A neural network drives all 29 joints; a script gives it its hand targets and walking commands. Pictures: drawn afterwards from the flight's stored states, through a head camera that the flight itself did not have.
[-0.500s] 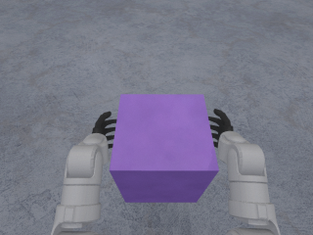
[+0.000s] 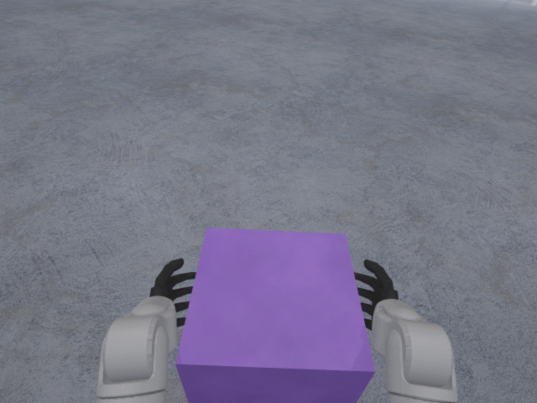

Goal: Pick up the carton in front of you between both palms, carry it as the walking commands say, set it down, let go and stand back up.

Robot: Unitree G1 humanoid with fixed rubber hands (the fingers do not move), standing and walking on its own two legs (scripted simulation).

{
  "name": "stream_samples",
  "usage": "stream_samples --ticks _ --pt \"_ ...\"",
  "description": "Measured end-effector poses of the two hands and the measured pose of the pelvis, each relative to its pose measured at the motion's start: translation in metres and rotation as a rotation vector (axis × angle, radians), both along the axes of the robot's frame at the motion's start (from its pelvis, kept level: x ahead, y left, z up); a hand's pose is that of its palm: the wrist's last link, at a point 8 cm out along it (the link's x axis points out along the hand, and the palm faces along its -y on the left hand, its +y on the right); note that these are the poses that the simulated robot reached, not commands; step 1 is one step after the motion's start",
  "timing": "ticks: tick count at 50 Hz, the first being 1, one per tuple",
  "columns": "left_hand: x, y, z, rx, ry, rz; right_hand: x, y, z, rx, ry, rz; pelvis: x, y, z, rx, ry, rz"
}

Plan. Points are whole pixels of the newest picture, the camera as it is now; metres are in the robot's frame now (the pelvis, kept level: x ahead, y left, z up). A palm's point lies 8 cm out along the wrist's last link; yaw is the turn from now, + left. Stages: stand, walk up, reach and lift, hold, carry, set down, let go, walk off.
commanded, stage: carry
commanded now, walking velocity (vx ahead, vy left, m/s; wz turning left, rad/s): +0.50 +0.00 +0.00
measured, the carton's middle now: (271, 334) +0.27 +0.00 -0.01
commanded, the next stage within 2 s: none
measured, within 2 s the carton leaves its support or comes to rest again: neither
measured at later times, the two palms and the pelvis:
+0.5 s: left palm (214, 170) +0.56 +0.12 +0.08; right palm (359, 171) +0.58 -0.18 +0.08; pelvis +0.31 -0.05 +0.00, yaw +4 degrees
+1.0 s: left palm (209, 107) +0.89 +0.17 +0.05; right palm (315, 107) +0.90 -0.13 +0.07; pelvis +0.63 +0.02 +0.00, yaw +0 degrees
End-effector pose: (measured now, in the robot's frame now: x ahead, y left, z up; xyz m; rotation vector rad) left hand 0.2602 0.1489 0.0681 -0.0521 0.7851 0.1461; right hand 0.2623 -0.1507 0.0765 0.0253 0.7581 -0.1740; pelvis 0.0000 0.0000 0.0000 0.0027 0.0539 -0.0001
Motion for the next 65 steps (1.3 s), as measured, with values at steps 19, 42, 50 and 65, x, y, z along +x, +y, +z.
stream_samples --ticks 19,42,50,65 --pt "0.234 -0.022 0.03 0.038 -0.143 0.031 0.244 -0.021 0.02 0.035 -0.143 0.038 0.242 -0.028 -0.012 -0.003 -0.009 0.038" --pt "0.522 -0.003 0.03 0.031 -0.106 0.038 0.535 -0.002 0.023 0.03 -0.107 0.047 0.529 -0.012 -0.001 0.002 0.009 0.036" --pt "0.631 0.025 -0.013 -0.009 0.03 0.001 0.633 0.026 -0.01 -0.01 0.03 0.011 0.631 0.024 -0.004 -0.01 0.003 -0.005" --pt "0.814 0.026 0.024 0.013 -0.102 0.017 0.823 0.027 0.025 -0.003 -0.101 0.041 0.825 0.019 0.01 -0.024 0.008 0.022"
